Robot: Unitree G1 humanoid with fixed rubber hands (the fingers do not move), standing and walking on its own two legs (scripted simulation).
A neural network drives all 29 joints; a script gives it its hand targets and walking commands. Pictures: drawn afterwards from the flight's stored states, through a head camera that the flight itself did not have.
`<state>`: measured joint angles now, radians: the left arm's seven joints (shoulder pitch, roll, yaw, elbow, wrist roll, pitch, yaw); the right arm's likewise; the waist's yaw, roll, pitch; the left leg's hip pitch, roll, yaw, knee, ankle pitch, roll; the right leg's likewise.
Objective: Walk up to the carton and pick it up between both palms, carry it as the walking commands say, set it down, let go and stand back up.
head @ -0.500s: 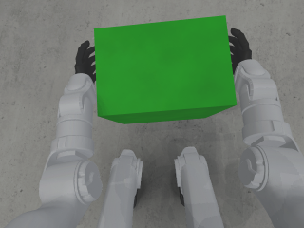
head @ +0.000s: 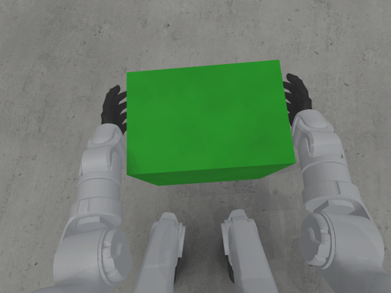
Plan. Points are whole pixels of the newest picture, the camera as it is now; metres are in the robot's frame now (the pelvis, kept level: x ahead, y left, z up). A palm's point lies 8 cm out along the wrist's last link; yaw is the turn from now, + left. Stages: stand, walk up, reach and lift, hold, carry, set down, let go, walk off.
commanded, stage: reach and lift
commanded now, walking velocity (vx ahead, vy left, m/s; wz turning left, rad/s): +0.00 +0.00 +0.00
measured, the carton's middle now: (206, 135) +0.45 -0.02 -0.13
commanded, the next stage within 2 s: none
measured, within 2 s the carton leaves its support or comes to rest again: neither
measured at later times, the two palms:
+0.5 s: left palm (93, 124) +0.43 +0.17 +0.01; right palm (314, 109) +0.45 -0.20 +0.00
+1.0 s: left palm (61, 119) +0.41 +0.18 +0.09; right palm (338, 101) +0.43 -0.19 +0.08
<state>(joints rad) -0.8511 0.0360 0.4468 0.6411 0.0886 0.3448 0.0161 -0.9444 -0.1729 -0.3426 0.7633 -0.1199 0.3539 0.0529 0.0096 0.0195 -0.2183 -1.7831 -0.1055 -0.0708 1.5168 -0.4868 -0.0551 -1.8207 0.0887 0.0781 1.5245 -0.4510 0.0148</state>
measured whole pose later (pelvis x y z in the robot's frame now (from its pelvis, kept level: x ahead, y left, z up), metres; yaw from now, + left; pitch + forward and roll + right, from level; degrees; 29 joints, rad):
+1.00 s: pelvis +0.05 +0.00 +0.14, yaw -1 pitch +30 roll +1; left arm -0.51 -0.05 0.41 0.53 0.14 0.33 -0.03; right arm -0.57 -0.05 -0.34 0.62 -0.17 0.34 0.08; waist 0.02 0.02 -0.20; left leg -1.13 -0.08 -0.11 0.97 -0.37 -0.03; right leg -1.16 0.08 0.10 0.97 -0.34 0.00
